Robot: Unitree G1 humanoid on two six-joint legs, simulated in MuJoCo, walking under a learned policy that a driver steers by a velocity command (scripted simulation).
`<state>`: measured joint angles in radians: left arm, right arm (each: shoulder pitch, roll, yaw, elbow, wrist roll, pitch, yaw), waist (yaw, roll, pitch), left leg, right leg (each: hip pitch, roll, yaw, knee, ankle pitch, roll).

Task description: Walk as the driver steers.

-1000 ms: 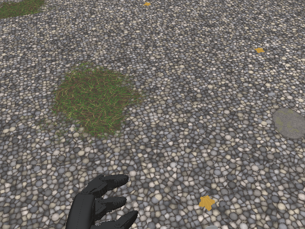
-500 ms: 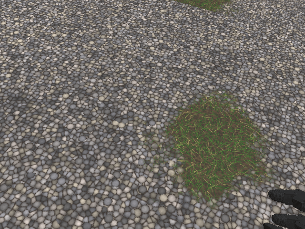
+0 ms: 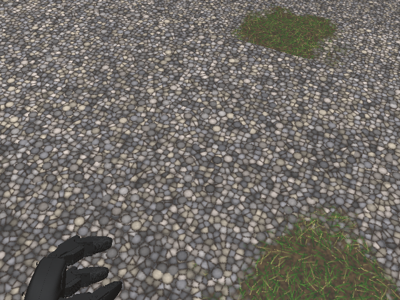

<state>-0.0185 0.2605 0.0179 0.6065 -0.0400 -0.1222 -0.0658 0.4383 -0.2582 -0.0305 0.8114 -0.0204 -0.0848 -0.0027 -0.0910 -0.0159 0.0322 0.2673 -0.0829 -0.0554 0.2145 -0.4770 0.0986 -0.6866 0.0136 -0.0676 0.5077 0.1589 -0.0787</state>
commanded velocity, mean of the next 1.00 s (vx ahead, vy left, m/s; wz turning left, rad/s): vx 0.67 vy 0.00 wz -0.86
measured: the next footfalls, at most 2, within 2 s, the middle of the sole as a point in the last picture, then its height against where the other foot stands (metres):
right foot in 0.04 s outside the picture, level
left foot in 0.46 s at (179, 223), level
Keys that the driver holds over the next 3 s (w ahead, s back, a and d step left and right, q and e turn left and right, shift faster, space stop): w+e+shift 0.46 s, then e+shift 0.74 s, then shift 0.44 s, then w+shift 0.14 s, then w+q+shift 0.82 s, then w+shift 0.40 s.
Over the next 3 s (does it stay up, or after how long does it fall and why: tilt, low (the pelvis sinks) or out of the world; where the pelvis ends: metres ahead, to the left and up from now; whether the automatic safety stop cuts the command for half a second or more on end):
stays up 1.48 -0.84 -0.02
